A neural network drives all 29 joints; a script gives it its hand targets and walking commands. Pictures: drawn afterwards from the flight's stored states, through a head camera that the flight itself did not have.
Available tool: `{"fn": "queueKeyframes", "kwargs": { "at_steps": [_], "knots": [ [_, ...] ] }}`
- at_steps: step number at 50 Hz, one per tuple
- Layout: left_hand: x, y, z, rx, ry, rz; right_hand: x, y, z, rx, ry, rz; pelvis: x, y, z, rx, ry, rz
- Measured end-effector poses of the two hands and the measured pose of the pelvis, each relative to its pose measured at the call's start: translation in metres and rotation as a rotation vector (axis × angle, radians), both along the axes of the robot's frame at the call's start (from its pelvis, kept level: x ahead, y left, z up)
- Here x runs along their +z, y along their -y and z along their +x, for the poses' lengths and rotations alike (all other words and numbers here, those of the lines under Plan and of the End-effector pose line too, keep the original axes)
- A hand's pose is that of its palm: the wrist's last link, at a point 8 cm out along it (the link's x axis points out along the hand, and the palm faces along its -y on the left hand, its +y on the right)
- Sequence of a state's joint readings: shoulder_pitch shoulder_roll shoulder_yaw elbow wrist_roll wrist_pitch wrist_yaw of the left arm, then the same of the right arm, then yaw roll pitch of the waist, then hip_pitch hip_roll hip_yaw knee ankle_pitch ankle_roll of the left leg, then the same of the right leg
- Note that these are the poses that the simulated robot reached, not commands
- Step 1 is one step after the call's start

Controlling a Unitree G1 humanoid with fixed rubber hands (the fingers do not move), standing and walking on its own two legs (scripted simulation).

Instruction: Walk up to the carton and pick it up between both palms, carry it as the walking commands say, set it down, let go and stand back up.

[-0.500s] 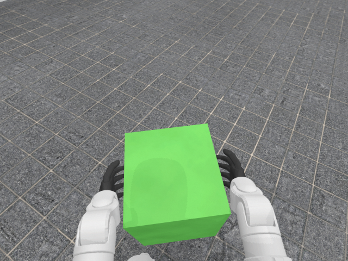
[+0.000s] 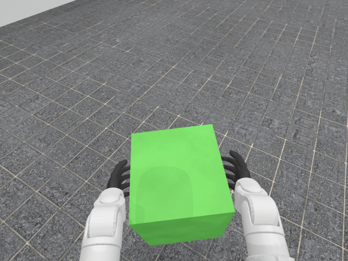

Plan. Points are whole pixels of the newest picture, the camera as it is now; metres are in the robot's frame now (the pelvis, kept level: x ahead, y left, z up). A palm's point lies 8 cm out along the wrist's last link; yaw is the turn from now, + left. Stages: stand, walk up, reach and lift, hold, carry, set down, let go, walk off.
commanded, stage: carry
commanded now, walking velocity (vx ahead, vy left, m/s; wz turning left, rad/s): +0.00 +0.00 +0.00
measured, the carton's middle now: (179, 188) +0.32 +0.00 -0.05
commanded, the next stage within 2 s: none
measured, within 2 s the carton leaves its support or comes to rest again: neither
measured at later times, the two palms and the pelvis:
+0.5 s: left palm (143, 101) +0.59 +0.11 +0.02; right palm (231, 102) +0.59 -0.17 +0.02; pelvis +0.31 -0.02 +0.00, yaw +0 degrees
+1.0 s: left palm (160, 49) +0.95 +0.07 +0.01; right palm (225, 48) +0.96 -0.22 +0.01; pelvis +0.67 -0.08 -0.01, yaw +2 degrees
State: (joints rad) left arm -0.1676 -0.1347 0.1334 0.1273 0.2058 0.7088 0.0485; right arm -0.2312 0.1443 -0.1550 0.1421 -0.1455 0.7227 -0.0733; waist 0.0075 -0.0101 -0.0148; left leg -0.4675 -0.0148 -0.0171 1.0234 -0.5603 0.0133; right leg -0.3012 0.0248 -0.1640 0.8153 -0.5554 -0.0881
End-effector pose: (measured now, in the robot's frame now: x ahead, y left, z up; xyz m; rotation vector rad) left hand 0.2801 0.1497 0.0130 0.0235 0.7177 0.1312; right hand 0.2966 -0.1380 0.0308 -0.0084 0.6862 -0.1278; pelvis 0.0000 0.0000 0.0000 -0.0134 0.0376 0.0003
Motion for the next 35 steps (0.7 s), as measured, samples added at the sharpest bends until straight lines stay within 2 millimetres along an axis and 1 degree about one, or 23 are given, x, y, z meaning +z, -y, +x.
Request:
{"fn": "queueKeyframes", "kwargs": {
  "at_steps": [2, 4, 7, 9, 11, 13, 16, 18, 21, 25, 27, 29, 32, 35],
  "knots": [
    [-0.003, -0.010, 0.019, 0.050, 0.009, -0.028, 0.003, -0.011, 0.031, 0.045, 0.009, -0.020, -0.001, 0.000, 0.024, -0.001, -0.002, 0.007],
    [-0.003, -0.015, 0.039, 0.073, 0.002, -0.046, 0.007, -0.018, 0.058, 0.078, 0.004, -0.048, 0.002, 0.000, 0.049, -0.026, -0.014, 0.029],
    [0.005, -0.015, 0.077, 0.054, 0.004, -0.028, 0.012, -0.017, 0.091, 0.078, 0.008, -0.058, 0.005, -0.002, 0.084, -0.045, -0.030, 0.011],
    [0.015, -0.010, 0.107, 0.027, 0.017, -0.009, 0.012, -0.010, 0.111, 0.056, 0.020, -0.045, 0.007, -0.004, 0.107, -0.052, -0.043, 0.007],
    [0.026, -0.001, 0.141, -0.009, 0.035, 0.014, 0.012, 0.000, 0.130, 0.019, 0.037, -0.023, 0.007, -0.004, 0.129, -0.061, -0.052, 0.010],
    [0.033, 0.012, 0.174, -0.050, 0.057, 0.034, 0.010, 0.013, 0.149, -0.028, 0.059, 0.002, 0.004, -0.003, 0.152, -0.074, -0.052, 0.016],
    [0.035, 0.035, 0.219, -0.092, 0.075, 0.046, 0.001, 0.034, 0.177, -0.106, 0.078, 0.056, -0.003, 0.001, 0.192, -0.044, -0.043, -0.012],
    [0.033, 0.044, 0.244, -0.115, 0.051, 0.068, -0.007, 0.042, 0.196, -0.119, 0.050, 0.066, -0.004, 0.006, 0.219, 0.001, -0.029, -0.002],
    [0.021, 0.045, 0.273, -0.112, 0.007, 0.071, -0.010, 0.044, 0.230, -0.095, 0.005, 0.045, -0.002, 0.014, 0.261, 0.015, -0.013, 0.038],
    [0.003, 0.036, 0.314, -0.061, -0.014, 0.044, -0.011, 0.036, 0.294, -0.053, -0.013, 0.028, -0.005, 0.020, 0.308, 0.006, 0.001, 0.034],
    [-0.007, 0.030, 0.338, -0.023, -0.004, 0.013, -0.013, 0.030, 0.329, -0.024, -0.003, 0.010, -0.011, 0.022, 0.333, -0.008, 0.008, 0.036],
    [-0.015, 0.027, 0.363, -0.005, -0.006, -0.012, -0.012, 0.027, 0.361, 0.003, -0.003, -0.019, -0.013, 0.024, 0.362, -0.041, -0.001, 0.059],
    [-0.014, 0.030, 0.403, -0.018, -0.016, -0.004, -0.010, 0.029, 0.401, 0.005, -0.010, -0.030, -0.011, 0.026, 0.402, -0.068, -0.016, 0.037],
    [-0.007, 0.040, 0.450, -0.040, -0.016, 0.014, -0.014, 0.040, 0.436, -0.013, -0.010, -0.020, -0.007, 0.028, 0.442, -0.082, -0.041, 0.031]
  ]
}}
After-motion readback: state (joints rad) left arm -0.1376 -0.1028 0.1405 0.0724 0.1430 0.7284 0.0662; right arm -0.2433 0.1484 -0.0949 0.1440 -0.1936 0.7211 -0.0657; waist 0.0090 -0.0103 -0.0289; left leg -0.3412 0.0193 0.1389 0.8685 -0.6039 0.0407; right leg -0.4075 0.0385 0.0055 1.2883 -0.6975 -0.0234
